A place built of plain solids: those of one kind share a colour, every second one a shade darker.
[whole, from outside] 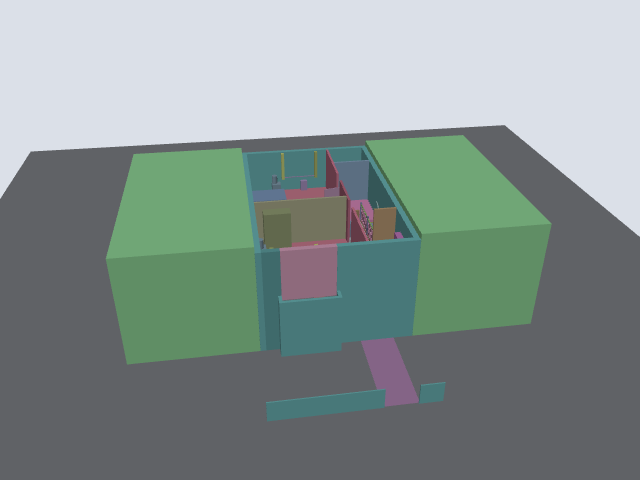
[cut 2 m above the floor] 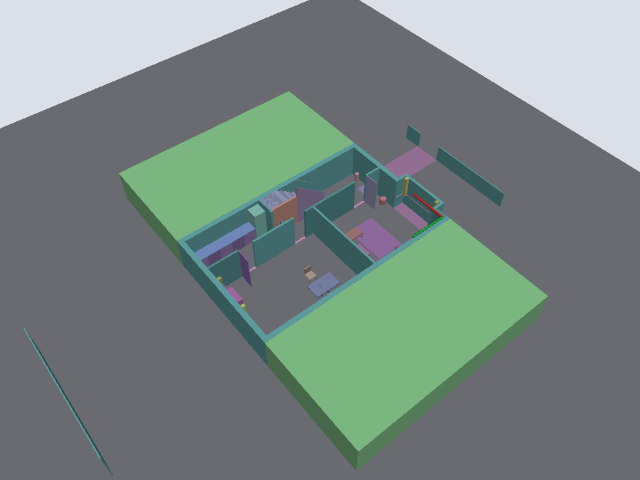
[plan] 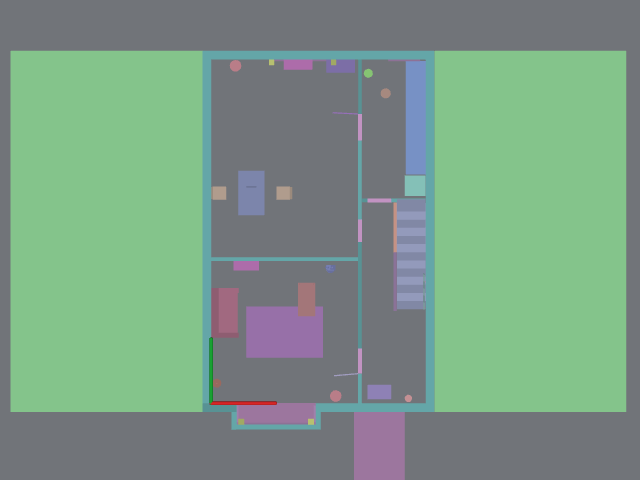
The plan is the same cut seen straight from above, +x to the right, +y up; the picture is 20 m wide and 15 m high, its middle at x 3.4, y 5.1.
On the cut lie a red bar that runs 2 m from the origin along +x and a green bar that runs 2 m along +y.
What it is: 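A mid-terrace two-storey house, 6.7 m wide inside and 10.7 m deep; a hall 1.99 m wide with a straight stair of 14 risers of 206 mm on goings of 254 mm; a front room and a back room; a bay window at the front; upstairs three bedrooms and a bathroom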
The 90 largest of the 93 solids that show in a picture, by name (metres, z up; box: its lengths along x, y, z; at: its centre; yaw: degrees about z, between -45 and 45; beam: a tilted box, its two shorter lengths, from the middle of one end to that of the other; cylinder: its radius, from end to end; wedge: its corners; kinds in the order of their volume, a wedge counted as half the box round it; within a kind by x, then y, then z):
{
 "neighbour_house_1": {"box": [6.0, 11.29, 5.63], "at": [-3.27, 5.37, 2.76]},
 "neighbour_house_2": {"box": [6.0, 11.29, 5.63], "at": [9.97, 5.37, 2.76]},
 "wall_1": {"box": [0.27, 11.29, 5.33], "at": [-0.14, 5.37, 2.61]},
 "wall_2": {"box": [1.07, 0.27, 5.33], "at": [0.26, -0.14, 2.61]},
 "wall_3": {"box": [0.16, 0.83, 3.04], "at": [0.72, -0.41, 1.47]},
 "wall_4": {"box": [2.79, 0.16, 3.04], "at": [2.03, -0.75, 1.47]},
 "wall_5": {"box": [4.85, 0.06, 1.05], "at": [2.09, -4.62, 0.47]},
 "wall_6": {"box": [4.59, 0.12, 2.79], "at": [2.29, 4.5, 1.35]},
 "wall_7": {"box": [0.16, 0.83, 3.04], "at": [3.35, -0.41, 1.47]},
 "wall_8": {"box": [7.25, 0.27, 5.33], "at": [3.35, 10.88, 2.61]},
 "wall_9": {"box": [7.37, 0.06, 1.85], "at": [3.35, 18.66, 0.88]},
 "wall_10": {"box": [0.12, 0.92, 2.79], "at": [4.65, 0.46, 1.35]},
 "wall_11": {"box": [0.12, 3.33, 2.79], "at": [4.65, 3.37, 1.35]},
 "wall_12": {"box": [0.12, 2.46, 2.79], "at": [4.65, 6.98, 1.35]},
 "wall_13": {"box": [0.12, 1.71, 2.79], "at": [4.65, 9.89, 1.35]},
 "wall_14": {"box": [3.71, 0.27, 5.33], "at": [5.12, -0.14, 2.61]},
 "wall_15": {"box": [1.08, 0.12, 2.79], "at": [6.16, 6.34, 1.35]},
 "wall_16": {"box": [1.04, 0.06, 1.05], "at": [6.51, -4.62, 0.47]},
 "wall_17": {"box": [0.27, 11.29, 5.33], "at": [6.84, 5.37, 2.61]},
 "tread_1": {"box": [0.9, 3.34, 0.23], "at": [6.25, 4.61, 0.09]},
 "tread_2": {"box": [0.9, 3.09, 0.43], "at": [6.25, 4.73, 0.2]},
 "tread_3": {"box": [0.9, 2.83, 0.64], "at": [6.25, 4.86, 0.3]},
 "tread_4": {"box": [0.9, 2.58, 0.84], "at": [6.25, 4.99, 0.4]},
 "tread_5": {"box": [0.9, 2.32, 1.05], "at": [6.25, 5.11, 0.51]},
 "tread_6": {"box": [0.9, 2.07, 1.26], "at": [6.25, 5.24, 0.61]},
 "tread_7": {"box": [0.9, 1.81, 1.46], "at": [6.25, 5.37, 0.71]},
 "tread_8": {"box": [0.9, 1.56, 1.67], "at": [6.25, 5.5, 0.81]},
 "tread_9": {"box": [0.9, 1.31, 1.87], "at": [6.25, 5.62, 0.92]},
 "tread_10": {"box": [0.9, 1.05, 2.08], "at": [6.25, 5.75, 1.02]},
 "tread_11": {"box": [0.9, 0.8, 2.29], "at": [6.25, 5.88, 1.12]},
 "tread_12": {"box": [0.9, 0.54, 2.49], "at": [6.25, 6.01, 1.23]},
 "tread_13": {"box": [0.9, 0.39, 2.7], "at": [6.25, 6.18, 1.33]},
 "upper_floor_rooms_1": {"box": [4.72, 10.75, 0.14], "at": [2.35, 5.37, 2.81]},
 "ground_1": {"box": [2.47, 0.68, 0.5], "at": [2.03, -0.33, -0.25]},
 "ground_2": {"box": [1.59, 4.32, 0.5], "at": [5.26, -2.43, -0.25]},
 "landing_wall_1": {"box": [0.12, 3.26, 2.53], "at": [4.65, 1.63, 4.01]},
 "landing_wall_2": {"box": [0.12, 2.35, 2.53], "at": [4.65, 5.23, 4.01]},
 "landing_wall_3": {"box": [0.12, 3.47, 2.53], "at": [4.65, 9.01, 4.01]},
 "kitchen_unit_1": {"box": [0.6, 0.71, 0.91], "at": [6.4, 7.5, 0.41]},
 "kitchen_unit_2": {"box": [0.6, 0.71, 0.91], "at": [6.4, 8.21, 0.41]},
 "kitchen_unit_3": {"box": [0.6, 0.71, 0.91], "at": [6.4, 8.92, 0.41]},
 "kitchen_unit_4": {"box": [0.6, 0.71, 0.91], "at": [6.4, 9.63, 0.41]},
 "kitchen_unit_5": {"box": [0.6, 0.71, 0.91], "at": [6.4, 10.34, 0.41]},
 "front_wall_over_bay_1": {"box": [2.47, 0.27, 2.53], "at": [2.03, -0.14, 4.01]},
 "wardrobe_bed_1": {"box": [1.33, 0.6, 2.05], "at": [1.06, 4.14, 3.86]},
 "bed_1": {"box": [2.0, 1.4, 0.5], "at": [1.0, 9.23, 3.08]},
 "bedrooms_wall_1": {"box": [4.59, 0.12, 2.53], "at": [2.29, 4.5, 4.01]},
 "shelf_1": {"box": [0.8, 0.3, 1.8], "at": [1.09, 4.29, 0.85]},
 "shelf_2": {"box": [0.9, 0.32, 1.92], "at": [2.72, 10.58, 0.91]},
 "shelf_3": {"box": [0.3, 0.7, 1.64], "at": [6.55, 1.61, 3.65]},
 "upper_floor_back_1": {"box": [2.0, 4.51, 0.14], "at": [5.71, 8.5, 2.81]},
 "sofa_1": {"box": [0.24, 1.56, 0.83], "at": [0.12, 2.82, 0.36]},
 "sofa_2": {"box": [0.86, 0.16, 0.65], "at": [0.43, 2.12, 0.28]},
 "sofa_3": {"box": [0.86, 0.16, 0.65], "at": [0.43, 3.52, 0.28]},
 "sofa_4": {"box": [0.65, 1.24, 0.37], "at": [0.51, 2.82, 0.24]},
 "fridge_freezer_1": {"box": [0.65, 0.65, 1.85], "at": [6.37, 6.8, 0.88]},
 "bath_wall_1": {"box": [1.99, 0.12, 2.53], "at": [5.71, 8.78, 4.01]},
 "stair_bulkhead_1": {"box": [0.11, 1.56, 2.79], "at": [5.75, 5.5, 1.34]},
 "dresser_1": {"box": [0.9, 0.42, 0.92], "at": [4.04, 10.53, 0.41]},
 "box_wall_1": {"box": [1.09, 0.12, 2.53], "at": [6.16, 2.91, 4.01]},
 "flight_guard_panel_1": {"wedge": [[5.7, 2.88, -0.05], [5.7, 2.88, 1.06], [5.7, 4.72, -0.05], [5.7, 4.72, 2.55], [5.8, 2.88, -0.05], [5.8, 2.88, 1.06], [5.8, 4.72, -0.05], [5.8, 4.72, 2.55]]},
 "laid_rug_front_room_1": {"box": [2.4, 1.6, 0.06], "at": [2.29, 2.22, -0.02]},
 "nightstand_1": {"cylinder": 0.15, "from": [0.15, 3.25, 3.43], "to": [0.15, 3.25, 3.9]},
 "nightstand_2": {"cylinder": 0.15, "from": [1.52, 10.59, 3.43], "to": [1.52, 10.59, 3.9]},
 "nightstand_3": {"box": [0.5, 0.43, 0.6], "at": [1.6, 10.53, 3.13]},
 "curtains_curtains_1": {"box": [0.17, 0.19, 1.61], "at": [2.03, 10.65, 4.42]},
 "curtains_curtains_2": {"box": [0.19, 0.19, 1.61], "at": [3.12, -0.58, 1.54]},
 "curtains_curtains_3": {"box": [0.17, 0.19, 1.61], "at": [3.96, 10.65, 4.42]},
 "flight_guard_cap_1": {"wedge": [[5.7, 2.88, 1.06], [5.7, 2.88, 1.11], [5.7, 4.72, 2.55], [5.7, 4.72, 2.6], [5.8, 2.88, 1.06], [5.8, 2.88, 1.11], [5.8, 4.72, 2.55], [5.8, 4.72, 2.6]]},
 "worktop_1": {"box": [0.62, 3.55, 0.04], "at": [6.39, 8.92, 0.88]},
 "meeting_table_1": {"box": [0.82, 1.39, 0.07], "at": [1.26, 6.57, 0.7]},
 "plant_pot_1": {"cylinder": 0.18, "from": [0.76, 10.54, 0.0], "to": [0.76, 10.54, 0.38]},
 "plant_pot_2": {"cylinder": 0.18, "from": [3.89, 0.23, 0.0], "to": [3.89, 0.23, 0.38]},
 "door_leaf_bedroom_rear_1": {"box": [0.84, 0.04, 2.05], "at": [4.18, 6.32, 3.86], "yaw": 11.7},
 "door_leaf_kitchen_side_1": {"box": [0.8, 0.04, 2.05], "at": [4.19, 9.06, 0.97], "yaw": -2.9},
 "door_leaf_front_room_1": {"box": [0.76, 0.04, 2.05], "at": [4.21, 0.89, 0.97], "yaw": 4.9},
 "suitcase_1": {"box": [0.38, 0.22, 0.65], "at": [3.25, 10.59, 3.16]},
 "coffee_table_1": {"box": [0.54, 1.05, 0.07], "at": [2.98, 3.24, 0.36]},
 "clutter_clutter_kitchen_1": {"cylinder": 0.16, "from": [5.45, 9.68, -0.05], "to": [5.45, 9.68, 0.35]},
 "side_chair_1": {"box": [0.42, 0.42, 0.04], "at": [0.26, 6.57, 0.43]},
 "side_chair_2": {"box": [0.42, 0.42, 0.04], "at": [2.25, 6.57, 0.43]},
 "side_chair_3": {"box": [0.08, 0.38, 0.38], "at": [2.49, 6.57, 0.65]},
 "threshold_1": {"box": [0.13, 0.79, 0.07], "at": [4.65, 1.32, -0.01]},
 "threshold_2": {"box": [0.13, 0.71, 0.06], "at": [4.65, 5.39, -0.02]},
 "threshold_3": {"box": [0.13, 0.83, 0.07], "at": [4.65, 8.62, -0.01]},
 "threshold_4": {"box": [0.74, 0.13, 0.06], "at": [5.26, 6.34, -0.02]},
 "laid_doormat_1": {"box": [0.75, 0.45, 0.06], "at": [5.26, 0.35, -0.02]},
 "umbrella_stand_1": {"cylinder": 0.12, "from": [6.16, 0.15, 0.0], "to": [6.16, 0.15, 0.5]},
 "bin_waste_1": {"cylinder": 0.14, "from": [4.91, 10.31, 0.0], "to": [4.91, 10.31, 0.31]},
 "window_board_1": {"box": [2.13, 0.06, 0.024], "at": [2.03, -0.64, 0.8]}
}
